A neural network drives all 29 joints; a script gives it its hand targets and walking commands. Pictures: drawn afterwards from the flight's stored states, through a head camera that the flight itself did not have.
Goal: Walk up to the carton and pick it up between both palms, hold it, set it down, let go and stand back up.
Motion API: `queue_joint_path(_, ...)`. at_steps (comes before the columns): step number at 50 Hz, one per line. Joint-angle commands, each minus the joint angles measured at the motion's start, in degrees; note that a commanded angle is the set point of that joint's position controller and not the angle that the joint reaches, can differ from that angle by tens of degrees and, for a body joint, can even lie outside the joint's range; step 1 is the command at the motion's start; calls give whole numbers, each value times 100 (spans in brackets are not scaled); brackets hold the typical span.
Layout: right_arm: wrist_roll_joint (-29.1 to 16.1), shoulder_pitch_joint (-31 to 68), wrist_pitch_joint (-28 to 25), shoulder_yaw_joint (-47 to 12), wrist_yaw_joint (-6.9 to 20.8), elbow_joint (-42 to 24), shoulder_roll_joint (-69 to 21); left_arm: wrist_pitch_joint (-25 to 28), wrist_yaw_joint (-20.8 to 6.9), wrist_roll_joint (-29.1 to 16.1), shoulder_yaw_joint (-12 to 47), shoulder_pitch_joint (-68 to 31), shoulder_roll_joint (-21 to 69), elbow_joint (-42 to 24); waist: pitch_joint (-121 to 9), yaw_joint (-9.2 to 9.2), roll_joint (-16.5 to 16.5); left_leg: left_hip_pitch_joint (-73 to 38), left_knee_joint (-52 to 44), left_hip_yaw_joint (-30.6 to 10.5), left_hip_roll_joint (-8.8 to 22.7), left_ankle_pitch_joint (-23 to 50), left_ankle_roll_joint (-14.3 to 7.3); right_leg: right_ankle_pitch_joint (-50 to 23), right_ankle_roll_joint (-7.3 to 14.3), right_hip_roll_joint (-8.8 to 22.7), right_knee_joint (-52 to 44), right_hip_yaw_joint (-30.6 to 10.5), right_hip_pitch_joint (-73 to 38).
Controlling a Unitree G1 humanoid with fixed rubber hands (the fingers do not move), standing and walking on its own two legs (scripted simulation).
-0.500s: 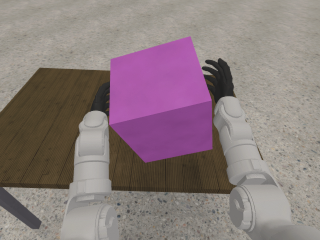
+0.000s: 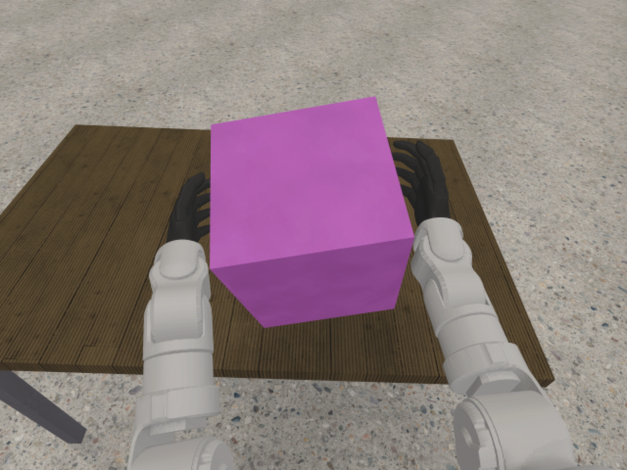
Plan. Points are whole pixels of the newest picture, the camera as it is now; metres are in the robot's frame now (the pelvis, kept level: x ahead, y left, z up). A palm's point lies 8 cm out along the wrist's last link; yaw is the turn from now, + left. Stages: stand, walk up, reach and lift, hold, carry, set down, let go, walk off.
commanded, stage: set down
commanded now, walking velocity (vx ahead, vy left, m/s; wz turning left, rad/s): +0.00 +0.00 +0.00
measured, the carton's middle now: (312, 226) +0.41 +0.01 +0.09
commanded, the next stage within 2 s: none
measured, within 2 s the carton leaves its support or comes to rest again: neither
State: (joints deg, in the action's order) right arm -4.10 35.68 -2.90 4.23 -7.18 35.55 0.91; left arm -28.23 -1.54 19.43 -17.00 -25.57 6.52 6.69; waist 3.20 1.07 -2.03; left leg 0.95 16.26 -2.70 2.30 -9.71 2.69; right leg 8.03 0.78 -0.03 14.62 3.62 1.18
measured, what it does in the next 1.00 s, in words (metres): stands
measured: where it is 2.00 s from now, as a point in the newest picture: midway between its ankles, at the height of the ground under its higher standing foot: outside the picture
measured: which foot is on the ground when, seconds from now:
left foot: down 0.00-1.00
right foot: down 0.00-1.00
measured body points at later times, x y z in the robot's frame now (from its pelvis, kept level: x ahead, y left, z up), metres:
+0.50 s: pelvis +0.00 -0.01 +0.00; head +0.00 +0.00 +0.45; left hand +0.37 +0.14 +0.10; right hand +0.41 -0.16 +0.13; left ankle +0.00 +0.15 -0.75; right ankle +0.01 -0.11 -0.75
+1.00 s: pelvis +0.02 -0.02 +0.00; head +0.05 -0.02 +0.45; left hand +0.39 +0.13 +0.10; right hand +0.45 -0.17 +0.12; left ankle +0.00 +0.15 -0.74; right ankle +0.01 -0.11 -0.75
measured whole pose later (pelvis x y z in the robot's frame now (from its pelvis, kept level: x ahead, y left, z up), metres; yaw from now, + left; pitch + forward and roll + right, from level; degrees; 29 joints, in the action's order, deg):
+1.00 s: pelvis +0.02 -0.02 +0.00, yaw +0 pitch +3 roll +0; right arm -1.5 41.3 -11.5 12.6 2.4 51.7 3.7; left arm -19.5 7.1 19.4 -17.0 -25.5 12.2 13.8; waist -0.7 -1.0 -1.0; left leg 8.6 17.1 -2.7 3.5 -8.3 4.0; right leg 7.9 2.4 -1.3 12.6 3.7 7.3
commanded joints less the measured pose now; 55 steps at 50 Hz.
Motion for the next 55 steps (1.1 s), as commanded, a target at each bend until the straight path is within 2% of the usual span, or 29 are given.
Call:
queue_joint_path(1, 76, 3453, -440, -1375, 1019, -663, -1876, 686, -118, -690, 2949, -3259, 2733, -882, -2559, -40, 343, -1061, 259, 535, -116, 2411, 273, -893, -32, -417, -68, 560, -145)
queue_joint_path(6, 594, 3597, -402, -595, 1296, 44, -1646, 622, -38, -357, 2405, -3551, 2541, -45, -1631, -92, 265, -170, -250, 660, -110, 528, 84, 205, 64, -261, -165, 569, 213)
queue_joint_path(8, 762, 3638, -356, -319, 1380, 125, -1467, 530, -34, -276, 2191, -3442, 2393, 420, -1319, -89, 65, 204, -444, 648, -101, -250, -86, 617, 44, -205, -143, 535, 177)
queue_joint_path(10, 922, 3735, -340, -110, 1482, 309, -1444, 554, -9, -193, 2079, -3604, 2436, 495, -1318, -85, 114, 370, -546, 669, -104, -644, -149, 834, 27, -174, -84, 563, 226)
queue_joint_path(11, 955, 3691, -358, -36, 1550, 449, -1429, 601, 56, -220, 2133, -3650, 2435, 338, -1427, -117, 210, 332, -519, 669, -102, -553, -87, 755, 53, -186, -30, 584, 276)
queue_joint_path(12, 1005, 3849, -384, -11, 1559, 360, -1522, 643, 82, -150, 2022, -3679, 2446, 492, -1490, -181, 109, 427, -536, 668, -116, -642, -151, 762, 20, -172, 3, 552, 188)
queue_joint_path(14, 976, 3981, -520, 4, 1599, 333, -1533, 856, 205, -339, 2232, -3943, 2515, 131, -1980, -215, 145, 249, -434, 669, -73, -364, -65, 472, 33, -193, 85, 571, 243)
queue_joint_path(16, 945, 4083, -565, -69, 1634, 346, -1619, 1013, 309, -387, 2215, -3974, 2531, 327, -2194, -273, 165, 295, -328, 674, -120, -16, -67, 227, 6, -172, 101, 512, 327)
queue_joint_path(17, 946, 4137, -659, -136, 1665, 272, -1675, 1135, 368, -502, 2401, -4145, 2660, 39, -2532, -282, 189, 177, -248, 654, -111, 312, -11, -5, 29, -209, 162, 543, 382)
queue_joint_path(19, 896, 4034, -692, -220, 1652, 418, -1769, 1261, 455, -524, 2467, -4109, 2780, 1, -2854, -288, 219, -94, -52, 634, -96, 958, 21, -398, 9, -251, 184, 511, 468)
queue_joint_path(21, 881, 4027, -739, -267, 1634, 478, -1621, 1305, 489, -438, 2403, -3830, 2753, 106, -3001, -336, 311, -262, 24, 616, -101, 1448, 73, -721, 6, -288, 200, 501, 488)
queue_joint_path(22, 909, 3851, -700, -333, 1598, 507, -1655, 1274, 475, -343, 2252, -3517, 2687, 339, -2833, -336, 111, -341, 62, 589, -86, 1657, 15, -859, -37, -288, 147, 479, 421)
queue_joint_path(24, 765, 3785, -715, -473, 1521, 519, -1602, 1293, 459, -350, 2324, -3427, 2764, 61, -2936, -326, 191, -564, 247, 567, -78, 2446, 86, -1392, -59, -337, 226, 461, 268)
queue_joint_path(26, 702, 3569, -645, -561, 1449, 577, -1507, 1201, 392, -309, 2184, -3090, 2707, 183, -2634, -311, 70, -591, 260, 542, -95, 2702, 63, -1605, -107, -322, 159, 406, 107)
queue_joint_path(27, 668, 3599, -646, -614, 1450, 657, -1516, 1213, 383, -285, 2091, -3272, 2668, 70, -2600, -379, 44, -582, 256, 563, -99, 2754, 71, -1671, -129, -307, 183, 403, -14)
queue_joint_path(29, 502, 3682, -698, -730, 1446, 513, -1473, 1190, 420, -291, 2209, -3046, 2824, -93, -2730, -445, 235, -702, 360, 544, -59, 3211, 146, -1878, -87, -361, 215, 409, 22)
queue_joint_path(30, 499, 3637, -727, -707, 1435, 574, -1410, 1211, 432, -325, 2270, -3049, 2883, -233, -2769, -394, 268, -814, 414, 532, -41, 3471, 175, -2029, -76, -365, 208, 406, 147)
queue_joint_path(35, 499, 3659, -931, -854, 1412, 426, -1530, 1377, 532, -449, 2538, -3008, 3105, -409, -3441, -400, 307, -809, 672, 524, 3, 4321, 295, -2685, 77, -389, 155, 383, 234)
queue_joint_path(37, 486, 3573, -1033, -825, 1408, 464, -1430, 1455, 624, -472, 2763, -2906, 3233, -528, -3765, -314, 613, -1045, 850, 461, 49, 4668, 391, -2647, 189, -433, 141, 397, 533)
queue_joint_path(38, 500, 3517, -1067, -699, 1418, 623, -1353, 1499, 663, -528, 2859, -2967, 3315, -636, -3959, -277, 627, -1230, 903, 405, 112, 4852, 413, -2472, 236, -476, 86, 429, 774)
queue_joint_path(39, 500, 3428, -1078, -753, 1413, 721, -1344, 1498, 660, -494, 2739, -2733, 3231, -475, -3739, -361, 558, -1373, 986, 414, 141, 4986, 355, -2470, 319, -442, -54, 381, 964)
queue_joint_path(41, 512, 3521, -1069, -708, 1459, 842, -1242, 1497, 692, -408, 2585, -2607, 3244, -272, -3497, -451, 467, -1263, 910, 426, 164, 4904, 363, -2198, 379, -464, -183, 365, 967)
queue_joint_path(42, 563, 3454, -1080, -635, 1446, 999, -1167, 1504, 690, -376, 2552, -2544, 3200, -128, -3448, -377, 388, -1160, 927, 451, 160, 4807, 349, -2288, 412, -475, -201, 347, 850)
queue_joint_path(44, 538, 3563, -1049, -633, 1439, 1022, -1174, 1480, 649, -279, 2387, -2603, 3115, 35, -3120, -399, 343, -942, 725, 505, 82, 4276, 301, -2310, 284, -413, -91, 334, 694)
queue_joint_path(45, 506, 3619, -1045, -681, 1467, 1086, -1192, 1449, 638, -260, 2256, -2544, 3114, 111, -2977, -494, 313, -861, 643, 543, 61, 4119, 245, -2223, 258, -384, -81, 328, 625)
queue_joint_path(46, 587, 3555, -1029, -535, 1472, 1181, -1135, 1428, 620, -186, 2215, -2567, 3102, 151, -2859, -419, 313, -906, 556, 525, 76, 3918, 233, -1978, 237, -401, -92, 373, 657)
queue_joint_path(48, 624, 3623, -1020, -403, 1526, 1470, -1105, 1426, 618, -106, 2059, -2696, 3088, 260, -2661, -525, 392, -882, 443, 555, 81, 3635, 223, -1598, 264, -370, -211, 389, 826)
queue_joint_path(50, 683, 3628, -1007, -301, 1543, 1504, -1066, 1424, 626, -118, 1915, -2662, 2968, 478, -2640, -564, 207, -719, 372, 549, 76, 3340, 128, -1432, 251, -356, -238, 338, 793)
queue_joint_path(55, 919, 3921, -1083, -106, 1560, 1331, -1219, 1576, 548, -78, 1661, -2986, 2869, 768, -2819, -577, 17, -88, 177, 622, -52, 2498, -34, -1854, -45, -180, 176, 316, 400)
